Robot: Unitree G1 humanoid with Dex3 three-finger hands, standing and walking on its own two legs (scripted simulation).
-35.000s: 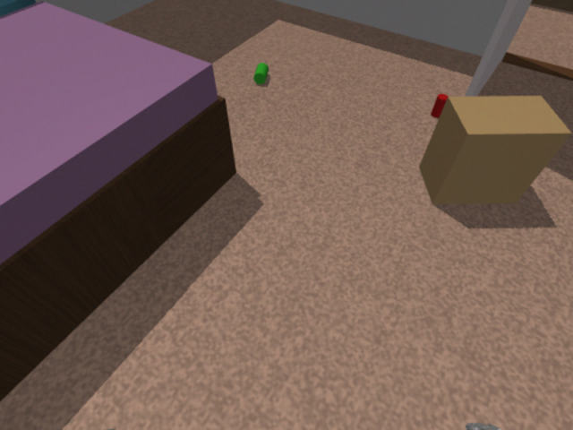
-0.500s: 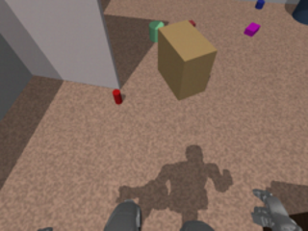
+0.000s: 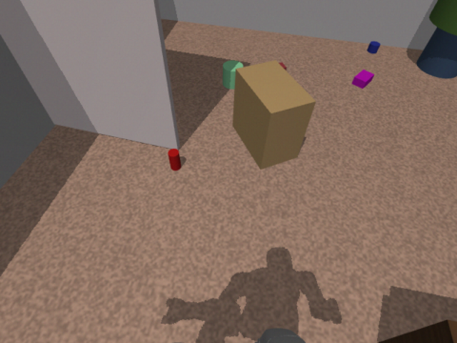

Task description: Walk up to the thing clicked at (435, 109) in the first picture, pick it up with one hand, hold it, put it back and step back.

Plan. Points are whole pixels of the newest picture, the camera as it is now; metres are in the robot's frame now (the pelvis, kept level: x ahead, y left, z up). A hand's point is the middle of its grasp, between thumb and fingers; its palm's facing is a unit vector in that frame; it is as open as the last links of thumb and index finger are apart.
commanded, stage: step back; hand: left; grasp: from above
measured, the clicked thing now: (174, 159) +1.07 +0.26 -0.71
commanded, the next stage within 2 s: stand in 0.62 s
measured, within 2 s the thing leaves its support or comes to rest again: neither
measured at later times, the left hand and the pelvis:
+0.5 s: hand out of the picture +0.13 +0.27 -0.15, palm faces +0.03 -0.94 -0.35, open 7.4 cm; pelvis +0.05 +0.00 +0.00, yaw +1 degrees
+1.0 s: hand out of the picture +0.13 +0.25 -0.14, palm faces -0.01 -0.94 -0.33, open 7.4 cm; pelvis +0.05 +0.00 +0.02, yaw +0 degrees
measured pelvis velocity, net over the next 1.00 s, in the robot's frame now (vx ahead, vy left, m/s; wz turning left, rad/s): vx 0.05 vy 0.00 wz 0.01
